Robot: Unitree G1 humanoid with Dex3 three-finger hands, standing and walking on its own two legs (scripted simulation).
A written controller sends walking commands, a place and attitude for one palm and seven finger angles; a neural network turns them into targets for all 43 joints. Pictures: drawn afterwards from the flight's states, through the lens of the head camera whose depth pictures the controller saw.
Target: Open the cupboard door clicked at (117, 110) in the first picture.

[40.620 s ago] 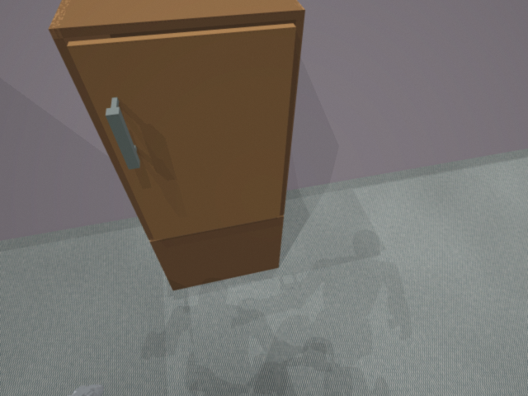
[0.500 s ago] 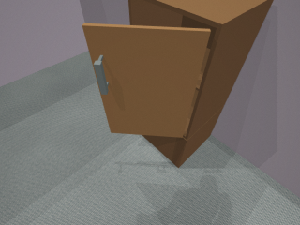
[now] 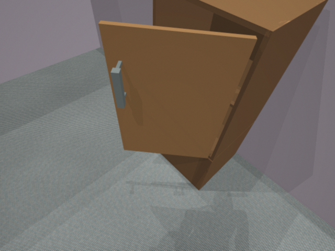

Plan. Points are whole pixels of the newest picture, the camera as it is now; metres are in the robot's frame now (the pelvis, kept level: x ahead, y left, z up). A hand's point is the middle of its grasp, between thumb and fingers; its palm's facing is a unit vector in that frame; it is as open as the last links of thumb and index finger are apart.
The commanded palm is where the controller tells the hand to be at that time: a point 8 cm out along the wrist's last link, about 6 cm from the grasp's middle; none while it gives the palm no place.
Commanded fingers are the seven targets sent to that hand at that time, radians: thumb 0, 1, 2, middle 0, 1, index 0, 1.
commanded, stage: come to a stop and stand still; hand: left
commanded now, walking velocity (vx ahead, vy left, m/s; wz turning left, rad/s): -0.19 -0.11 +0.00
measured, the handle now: (120, 85) +0.55 +0.19 +0.06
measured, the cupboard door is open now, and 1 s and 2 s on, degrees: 42 42 42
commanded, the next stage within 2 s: look again from close up in 1.00 s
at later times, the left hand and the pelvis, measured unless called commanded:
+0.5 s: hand out of the picture +0.08 +0.17 -0.16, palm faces +0.02 -0.97 -0.23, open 7.4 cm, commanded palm none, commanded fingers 0.00 0.90 0.90 -0.20 -0.30 -0.20 -0.30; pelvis +0.00 -0.02 +0.00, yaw +1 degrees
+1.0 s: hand out of the picture +0.02 +0.25 -0.14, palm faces +0.03 -0.93 -0.37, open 7.4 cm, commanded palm none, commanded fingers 0.00 0.90 0.90 -0.20 -0.30 -0.20 -0.30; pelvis -0.04 -0.01 +0.01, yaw +3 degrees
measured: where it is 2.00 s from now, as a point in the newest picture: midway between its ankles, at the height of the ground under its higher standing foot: outside the picture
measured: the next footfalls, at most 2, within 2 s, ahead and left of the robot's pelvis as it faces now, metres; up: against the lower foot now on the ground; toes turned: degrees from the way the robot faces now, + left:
right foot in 0.14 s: +0.06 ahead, -0.13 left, +0.00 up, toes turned -2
